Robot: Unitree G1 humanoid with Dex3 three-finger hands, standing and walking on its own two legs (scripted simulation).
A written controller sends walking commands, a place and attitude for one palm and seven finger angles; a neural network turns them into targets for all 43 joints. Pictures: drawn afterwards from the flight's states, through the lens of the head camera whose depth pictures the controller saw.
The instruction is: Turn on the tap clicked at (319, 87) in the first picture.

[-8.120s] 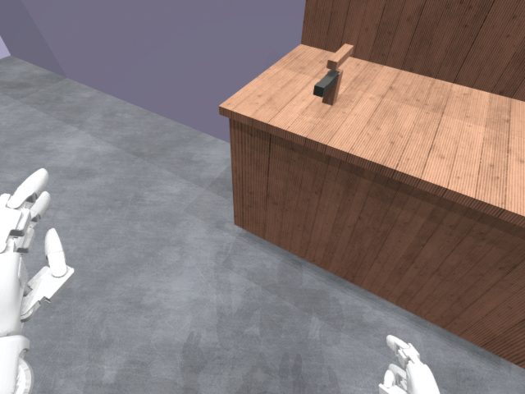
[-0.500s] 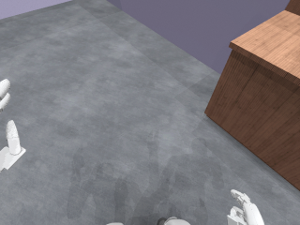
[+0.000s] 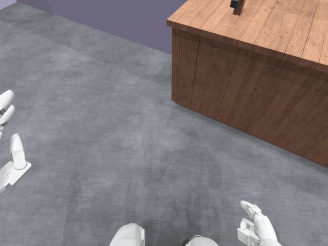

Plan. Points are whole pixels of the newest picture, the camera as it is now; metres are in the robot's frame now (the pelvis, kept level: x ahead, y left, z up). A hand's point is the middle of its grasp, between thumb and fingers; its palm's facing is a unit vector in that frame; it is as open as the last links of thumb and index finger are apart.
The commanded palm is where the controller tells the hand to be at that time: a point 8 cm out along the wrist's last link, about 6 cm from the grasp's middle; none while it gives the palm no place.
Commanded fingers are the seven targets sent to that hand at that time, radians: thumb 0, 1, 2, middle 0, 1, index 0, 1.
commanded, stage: turn to face it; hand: left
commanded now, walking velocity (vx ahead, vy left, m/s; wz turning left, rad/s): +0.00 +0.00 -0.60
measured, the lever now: (234, 3) +1.02 -0.26 +0.06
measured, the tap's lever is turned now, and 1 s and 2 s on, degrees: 0 0 0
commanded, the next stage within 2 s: take the last steps up to it in 1.32 s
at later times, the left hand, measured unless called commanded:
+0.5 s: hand (103, 168) +0.22 +0.11 +0.18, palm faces +0.10 -0.85 -0.51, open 7.4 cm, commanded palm +0.17 +0.18 +0.19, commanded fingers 0.00 0.90 0.90 -0.20 -0.30 -0.20 -0.30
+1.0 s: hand (137, 186) +0.19 +0.05 +0.18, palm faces -0.12 -0.90 -0.42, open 7.4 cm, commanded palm +0.17 +0.10 +0.19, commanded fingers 0.00 0.90 0.90 -0.20 -0.30 -0.20 -0.30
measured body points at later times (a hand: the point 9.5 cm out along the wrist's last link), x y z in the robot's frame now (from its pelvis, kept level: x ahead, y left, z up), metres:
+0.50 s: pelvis -0.07 -0.05 -0.01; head -0.02 -0.08 +0.43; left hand +0.21 +0.15 +0.20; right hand +0.05 -0.28 -0.12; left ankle -0.01 +0.12 -0.71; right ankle -0.07 -0.15 -0.73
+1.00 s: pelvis -0.12 -0.04 +0.00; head -0.09 -0.04 +0.45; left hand +0.19 +0.10 +0.20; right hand -0.09 -0.33 -0.07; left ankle -0.06 +0.08 -0.73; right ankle -0.14 -0.13 -0.68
